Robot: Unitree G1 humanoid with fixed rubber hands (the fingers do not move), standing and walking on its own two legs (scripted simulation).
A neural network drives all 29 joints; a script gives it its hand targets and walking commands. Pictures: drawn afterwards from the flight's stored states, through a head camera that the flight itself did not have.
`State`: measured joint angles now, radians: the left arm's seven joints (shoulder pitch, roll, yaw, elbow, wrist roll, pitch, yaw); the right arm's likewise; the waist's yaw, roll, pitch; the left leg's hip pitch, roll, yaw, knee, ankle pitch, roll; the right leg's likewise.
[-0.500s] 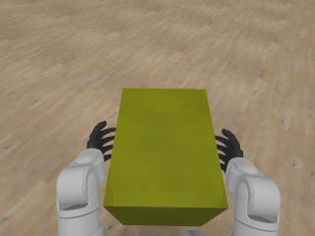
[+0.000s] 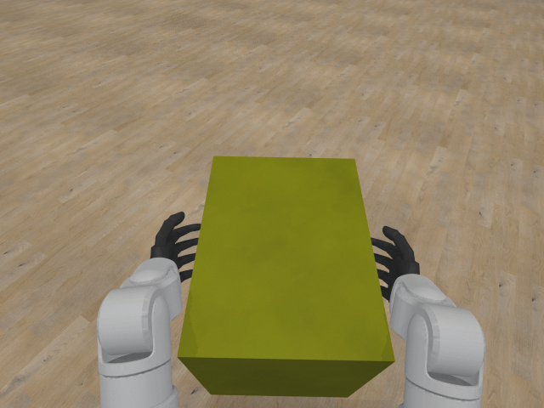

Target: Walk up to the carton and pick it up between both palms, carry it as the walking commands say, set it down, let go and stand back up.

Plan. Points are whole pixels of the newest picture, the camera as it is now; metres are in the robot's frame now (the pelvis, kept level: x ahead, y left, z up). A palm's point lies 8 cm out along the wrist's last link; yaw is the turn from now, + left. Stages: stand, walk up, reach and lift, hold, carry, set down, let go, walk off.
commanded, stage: carry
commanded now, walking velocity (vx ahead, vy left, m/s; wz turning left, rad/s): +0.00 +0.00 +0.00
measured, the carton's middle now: (281, 278) +0.29 +0.00 +0.05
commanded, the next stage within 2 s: none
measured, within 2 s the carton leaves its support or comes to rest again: neither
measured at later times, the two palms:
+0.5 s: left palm (178, 249) +0.29 +0.15 +0.11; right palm (396, 265) +0.29 -0.15 +0.10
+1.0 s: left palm (176, 252) +0.29 +0.15 +0.11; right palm (397, 267) +0.28 -0.15 +0.11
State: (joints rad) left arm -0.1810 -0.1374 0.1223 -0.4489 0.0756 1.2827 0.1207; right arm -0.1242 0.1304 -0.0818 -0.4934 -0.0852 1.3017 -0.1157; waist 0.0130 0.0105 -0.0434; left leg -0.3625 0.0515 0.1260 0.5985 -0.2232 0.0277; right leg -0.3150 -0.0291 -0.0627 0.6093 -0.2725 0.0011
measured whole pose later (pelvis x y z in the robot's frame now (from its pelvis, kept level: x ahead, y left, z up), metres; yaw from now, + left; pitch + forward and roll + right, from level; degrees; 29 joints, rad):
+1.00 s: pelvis +0.03 +0.00 +0.00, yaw +0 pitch +0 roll +0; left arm -0.18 -0.14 0.12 -0.45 0.08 1.28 0.12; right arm -0.12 0.13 -0.08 -0.49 -0.09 1.30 -0.12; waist 0.01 0.01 -0.04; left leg -0.36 0.05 0.13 0.60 -0.24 0.02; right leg -0.32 -0.03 -0.06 0.61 -0.30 0.00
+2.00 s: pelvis +0.02 +0.00 +0.00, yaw +0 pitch -1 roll +0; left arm -0.18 -0.14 0.12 -0.29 0.08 1.12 0.12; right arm -0.12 0.13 -0.11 -0.34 -0.09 1.14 -0.10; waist 0.01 0.01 -0.04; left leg -0.36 0.05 0.13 0.60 -0.22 0.03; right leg -0.32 -0.03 -0.06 0.61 -0.28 0.00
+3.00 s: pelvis -0.02 +0.00 +0.00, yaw +0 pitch -7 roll -1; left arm -0.24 -0.13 0.12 0.19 0.11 0.76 0.17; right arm -0.21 0.01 -0.08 0.25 -0.09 0.70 -0.04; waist 0.01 0.01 0.07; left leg -0.29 0.04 0.12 0.58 -0.23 0.04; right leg -0.25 -0.03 -0.06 0.60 -0.29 -0.02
